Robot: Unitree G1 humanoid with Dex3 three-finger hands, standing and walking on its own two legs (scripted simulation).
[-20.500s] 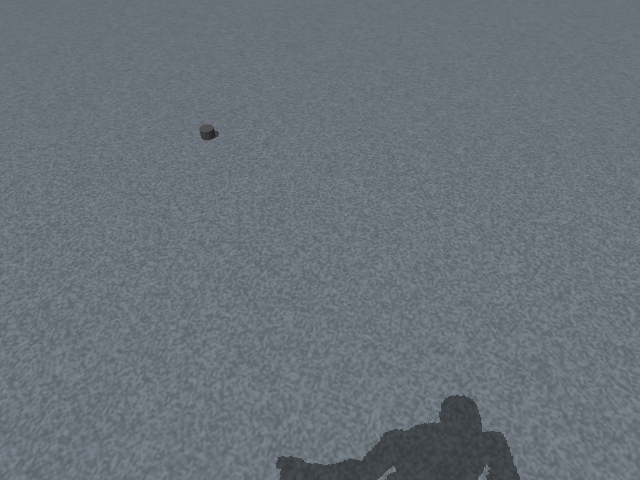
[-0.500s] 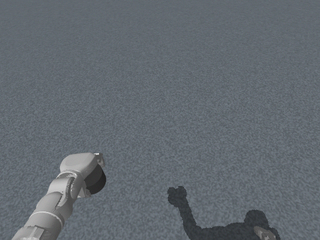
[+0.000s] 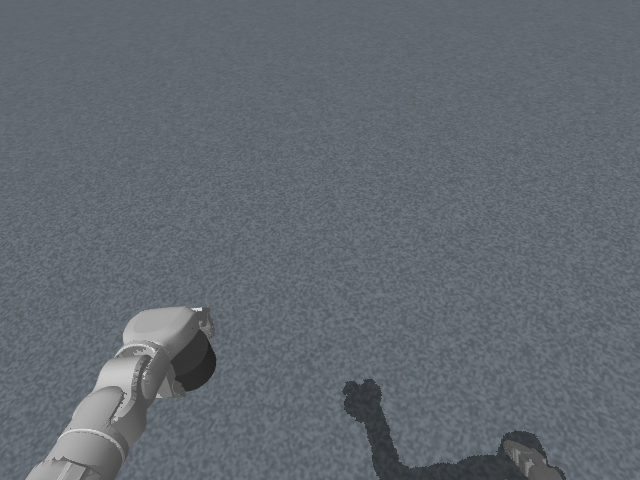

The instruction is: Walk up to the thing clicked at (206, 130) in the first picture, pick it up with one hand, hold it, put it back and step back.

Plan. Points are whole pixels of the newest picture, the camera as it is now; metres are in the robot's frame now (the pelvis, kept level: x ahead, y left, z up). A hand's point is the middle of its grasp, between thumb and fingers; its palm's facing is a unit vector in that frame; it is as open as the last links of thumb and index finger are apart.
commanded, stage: hold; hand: left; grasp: from above
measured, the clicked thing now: (185, 358) +0.31 +0.22 -0.05
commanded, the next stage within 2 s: crouch in 0.50 s
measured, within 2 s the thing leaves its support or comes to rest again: neither
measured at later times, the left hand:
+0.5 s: hand (172, 364) +0.29 +0.22 -0.03, palm faces -0.44 -0.06 -0.90, open 10.3 cm
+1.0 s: hand (184, 385) +0.30 +0.23 -0.11, palm faces -0.46 -0.02 -0.89, open 10.2 cm
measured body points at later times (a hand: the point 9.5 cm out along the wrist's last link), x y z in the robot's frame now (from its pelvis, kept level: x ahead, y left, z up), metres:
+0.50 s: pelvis +0.00 +0.00 +0.00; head +0.01 -0.02 +0.45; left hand +0.31 +0.22 +0.02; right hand +0.15 -0.25 -0.11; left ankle +0.01 +0.13 -0.74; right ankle +0.02 -0.14 -0.74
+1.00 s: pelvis +0.00 +0.00 -0.02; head +0.05 +0.00 +0.43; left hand +0.32 +0.23 -0.06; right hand +0.12 -0.27 -0.14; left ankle +0.01 +0.13 -0.74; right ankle +0.02 -0.14 -0.74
